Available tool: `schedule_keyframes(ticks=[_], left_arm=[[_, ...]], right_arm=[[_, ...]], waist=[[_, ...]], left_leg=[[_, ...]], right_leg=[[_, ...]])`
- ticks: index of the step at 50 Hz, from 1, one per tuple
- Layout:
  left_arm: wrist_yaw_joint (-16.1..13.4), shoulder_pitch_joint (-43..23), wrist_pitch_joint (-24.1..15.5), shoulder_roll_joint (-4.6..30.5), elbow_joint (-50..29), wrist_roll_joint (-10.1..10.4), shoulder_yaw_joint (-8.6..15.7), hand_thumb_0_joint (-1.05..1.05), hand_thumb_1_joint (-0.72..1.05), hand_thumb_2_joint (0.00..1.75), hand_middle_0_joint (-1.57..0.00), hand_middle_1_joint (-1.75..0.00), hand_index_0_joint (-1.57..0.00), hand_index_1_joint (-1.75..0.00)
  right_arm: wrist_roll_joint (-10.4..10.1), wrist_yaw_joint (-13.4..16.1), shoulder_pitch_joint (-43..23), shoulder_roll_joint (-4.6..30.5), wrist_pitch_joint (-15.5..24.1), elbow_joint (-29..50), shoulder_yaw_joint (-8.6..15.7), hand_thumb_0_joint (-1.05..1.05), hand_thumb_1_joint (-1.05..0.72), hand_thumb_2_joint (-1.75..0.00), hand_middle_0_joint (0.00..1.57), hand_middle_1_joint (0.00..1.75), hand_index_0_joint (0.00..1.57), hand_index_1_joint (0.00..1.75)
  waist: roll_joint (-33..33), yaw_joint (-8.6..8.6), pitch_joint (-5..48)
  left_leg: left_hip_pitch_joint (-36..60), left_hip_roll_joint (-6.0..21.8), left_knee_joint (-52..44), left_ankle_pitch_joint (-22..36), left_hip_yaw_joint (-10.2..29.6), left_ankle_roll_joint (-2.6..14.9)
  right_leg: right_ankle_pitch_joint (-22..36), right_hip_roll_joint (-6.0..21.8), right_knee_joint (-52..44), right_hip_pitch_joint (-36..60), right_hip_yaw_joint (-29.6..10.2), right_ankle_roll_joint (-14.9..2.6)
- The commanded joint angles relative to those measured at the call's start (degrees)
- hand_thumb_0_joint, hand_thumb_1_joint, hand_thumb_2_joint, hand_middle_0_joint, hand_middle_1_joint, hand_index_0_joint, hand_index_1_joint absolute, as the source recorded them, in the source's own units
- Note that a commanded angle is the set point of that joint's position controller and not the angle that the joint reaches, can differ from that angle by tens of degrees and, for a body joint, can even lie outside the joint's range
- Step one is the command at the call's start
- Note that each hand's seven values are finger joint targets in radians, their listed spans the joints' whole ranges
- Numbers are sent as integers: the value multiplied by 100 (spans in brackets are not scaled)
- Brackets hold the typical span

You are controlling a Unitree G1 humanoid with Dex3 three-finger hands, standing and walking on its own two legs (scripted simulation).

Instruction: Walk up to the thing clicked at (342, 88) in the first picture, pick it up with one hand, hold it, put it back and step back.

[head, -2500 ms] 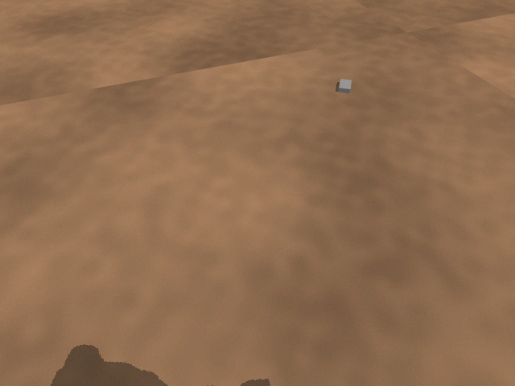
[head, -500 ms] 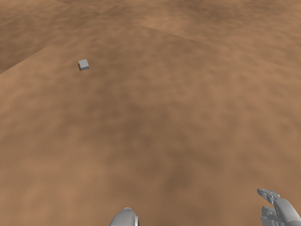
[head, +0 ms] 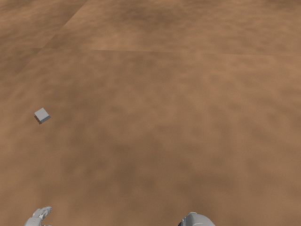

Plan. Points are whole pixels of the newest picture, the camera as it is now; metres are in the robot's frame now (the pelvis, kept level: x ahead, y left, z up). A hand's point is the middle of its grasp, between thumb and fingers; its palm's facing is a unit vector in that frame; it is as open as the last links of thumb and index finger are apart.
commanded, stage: walk up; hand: left
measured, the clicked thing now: (42, 115) +1.13 +0.98 -0.72
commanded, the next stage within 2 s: none
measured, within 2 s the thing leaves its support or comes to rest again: neither
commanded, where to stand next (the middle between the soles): +0.68 +1.11 m, yaw -49 degrees
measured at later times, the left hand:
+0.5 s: hand (5, 166) +0.37 +0.54 -0.12, palm faces -0.26 -0.80 -0.54, open 7.4 cm
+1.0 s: hand out of the picture +0.53 +0.69 -0.09, palm faces -0.31 -0.71 -0.63, open 7.4 cm
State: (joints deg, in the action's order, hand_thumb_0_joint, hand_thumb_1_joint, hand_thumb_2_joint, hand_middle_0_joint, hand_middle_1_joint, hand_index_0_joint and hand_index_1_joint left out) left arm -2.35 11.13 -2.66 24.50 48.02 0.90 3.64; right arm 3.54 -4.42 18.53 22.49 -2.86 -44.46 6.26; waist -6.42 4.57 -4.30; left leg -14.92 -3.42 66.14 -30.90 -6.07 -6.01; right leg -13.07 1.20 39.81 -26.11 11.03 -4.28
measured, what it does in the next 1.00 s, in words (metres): steps to the left, turning right: left foot, then right foot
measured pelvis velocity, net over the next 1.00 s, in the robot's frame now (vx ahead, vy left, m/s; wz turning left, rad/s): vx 0.35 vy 0.41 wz -0.40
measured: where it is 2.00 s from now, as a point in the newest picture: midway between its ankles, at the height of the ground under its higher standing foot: (38, 176)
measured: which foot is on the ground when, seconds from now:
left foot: up 0.00-0.26, down 0.28-0.68, up 0.70-1.00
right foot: down 0.00-0.30, up 0.32-0.64, down 0.66-1.00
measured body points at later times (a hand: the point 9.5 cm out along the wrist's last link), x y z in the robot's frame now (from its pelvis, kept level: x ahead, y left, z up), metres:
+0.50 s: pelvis +0.22 +0.24 +0.02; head +0.27 +0.24 +0.46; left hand +0.38 +0.58 -0.09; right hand +0.21 -0.08 -0.09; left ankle +0.27 +0.34 -0.71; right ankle +0.22 +0.12 -0.63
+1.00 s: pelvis +0.35 +0.41 +0.00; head +0.35 +0.36 +0.44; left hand +0.55 +0.72 -0.05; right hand +0.33 +0.05 -0.12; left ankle +0.46 +0.58 -0.66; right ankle +0.35 +0.20 -0.70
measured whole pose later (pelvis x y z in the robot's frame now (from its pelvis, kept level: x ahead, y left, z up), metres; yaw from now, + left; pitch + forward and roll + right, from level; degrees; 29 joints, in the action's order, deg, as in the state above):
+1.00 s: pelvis +0.35 +0.41 +0.00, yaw -23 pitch -1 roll -1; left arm -4.8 19.1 -3.3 25.3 48.0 -3.0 4.5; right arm 4.6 -7.3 11.9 28.9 -6.7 -40.9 7.1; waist -8.3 0.4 -2.9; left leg -32.6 7.4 63.8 -21.3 5.6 -0.5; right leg -16.7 5.5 42.7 -26.5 -3.3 0.5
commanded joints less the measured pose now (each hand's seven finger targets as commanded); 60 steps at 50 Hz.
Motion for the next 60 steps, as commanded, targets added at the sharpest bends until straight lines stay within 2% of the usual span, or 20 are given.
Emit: schedule_keyframes(ticks=[1,6,11,13,15,16,17,25,29,31,32,33,34,36,42,50,53,55,57,60], left_arm=[[-606,492,-103,2076,-450,119,569,0,90,90,-20,-30,-20,-30],[-394,-320,-505,1907,-387,-158,497,0,90,90,-20,-30,-20,-30],[-295,343,-482,2102,-93,-283,535,0,90,90,-20,-30,-20,-30],[-320,82,-374,2230,-144,-318,550,0,90,90,-20,-30,-20,-30],[-406,314,-258,1263,-147,-407,284,0,90,90,-20,-30,-20,-30],[-432,588,-192,884,-204,-275,192,0,90,90,-20,-30,-20,-30],[-555,966,-191,1068,1,-225,181,0,90,90,-20,-30,-20,-30],[-351,980,-138,1298,461,28,234,0,90,90,-20,-30,-20,-30],[-356,1011,-114,1190,335,9,226,0,90,90,-20,-30,-20,-30],[-410,1912,-127,1285,595,-9,357,0,90,90,-20,-30,-20,-30],[-491,2616,-131,1577,751,-53,521,0,90,90,-20,-30,-20,-30],[-577,2842,-118,1934,727,-89,646,0,90,90,-20,-30,-20,-30],[-626,2313,-77,2182,396,-155,654,0,90,90,-20,-30,-20,-30],[-664,993,-69,2109,-127,-69,561,0,90,90,-20,-30,-20,-30],[-494,529,-217,1898,-359,-265,664,0,90,90,-20,-30,-20,-30],[-432,690,-196,2394,-496,-434,837,0,90,90,-20,-30,-20,-30],[-427,194,-167,2263,-608,-398,727,0,90,90,-20,-30,-20,-30],[-511,445,-81,934,-603,-297,314,0,90,90,-20,-30,-20,-30],[-751,508,-104,1266,-534,-221,246,0,90,90,-20,-30,-20,-30],[-606,783,-80,1721,-34,21,413,0,90,90,-20,-30,-20,-30]], right_arm=[[-52,109,-977,1868,270,1253,432,0,-90,-90,20,30,20,30],[-3,-290,-315,1403,147,963,289,0,-90,-90,20,30,20,30],[-127,-423,-545,1103,109,913,318,0,-90,-90,20,30,20,30],[-48,-371,-32,1277,63,783,433,0,-90,-90,20,30,20,30],[131,-218,1109,1905,142,439,692,0,-90,-90,20,30,20,30],[69,-123,568,2428,232,564,707,0,-90,-90,20,30,20,30],[-45,-24,-79,2681,257,636,767,0,-90,-90,20,30,20,30],[102,140,-658,1213,301,805,285,0,-90,-90,20,30,20,30],[112,133,-753,1253,193,959,286,0,-90,-90,20,30,20,30],[46,112,-1336,1243,118,1161,254,0,-90,-90,20,30,20,30],[-3,88,-1359,1110,113,1233,186,0,-90,-90,20,30,20,30],[-7,86,-1025,941,80,1223,101,0,-90,-90,20,30,20,30],[37,112,-597,1082,-11,1146,121,0,-90,-90,20,30,20,30],[77,140,-218,1625,-173,944,371,0,-90,-90,20,30,20,30],[91,-127,-166,1501,-259,609,360,0,-90,-90,20,30,20,30],[101,-233,-674,1493,-263,920,445,0,-90,-90,20,30,20,30],[104,-125,283,1530,-140,662,572,0,-90,-90,20,30,20,30],[319,47,835,2100,22,570,726,0,-90,-90,20,30,20,30],[118,189,-190,2671,106,848,749,0,-90,-90,20,30,20,30],[195,269,-456,1595,102,1069,471,0,-90,-90,20,30,20,30]], waist=[[250,-606,802],[685,226,-53],[1642,-52,528],[1712,379,860],[-593,1046,1106],[-1991,570,790],[-2226,178,960],[-617,-8,772],[-299,-39,791],[268,-696,1019],[880,-1083,1315],[1726,-1180,1262],[1695,-825,1207],[771,-345,549],[1132,-116,122],[1926,-381,184],[1560,237,688],[-1647,626,350],[-2163,155,395],[-674,-20,260]], left_leg=[[-3553,1068,2701,267,2204,-124],[-1510,1041,-380,1818,1116,626],[-373,1077,-2086,2567,408,573],[553,996,-2266,2108,299,653],[1647,1330,-3300,164,1476,714],[1406,2368,-4822,73,3420,844],[1238,2667,-5342,-557,4348,1239],[924,1643,-3833,4559,892,1559],[423,1818,-3888,4247,702,1583],[-704,1573,-2788,4129,294,1280],[-1319,1302,-1604,3864,-1,957],[-2810,786,-659,829,159,619],[-3389,642,434,-148,732,318],[-3135,733,1406,26,1389,155],[-2038,934,625,1170,1227,514],[-1427,1006,-707,454,826,631],[-92,897,-2460,559,660,877],[721,1480,-4533,299,2343,621],[250,2496,-4819,1875,4028,1265],[681,1536,-3494,4409,1821,945]], right_leg=[[-2116,2978,-2571,2562,-4706,-1764],[155,1009,-1828,-500,-1400,-515],[245,800,-1220,-334,-912,-389],[-230,953,-657,-793,-1147,-328],[-1394,152,2230,-2012,-850,72],[-2386,-649,3535,-2881,-915,65],[-2165,-143,4180,-2664,-1441,-119],[-913,234,1759,-1251,-763,364],[-253,202,732,-149,-432,226],[758,196,-480,1808,-659,1],[1023,385,-1022,2922,-1022,-41],[331,1098,-1248,3901,-2392,-316],[-818,2252,-1806,3590,-4258,-859],[-2160,2757,-2406,1854,-4962,-1525],[-1899,1253,-1874,39,-2528,-565],[-2115,1164,-1415,-518,-2563,-699],[-1069,1184,-334,-821,-2432,-553],[-2453,-723,3090,-2715,-1172,127],[-2329,-381,3805,-2841,-1797,-19],[-1436,-163,3198,-2333,-1659,218]])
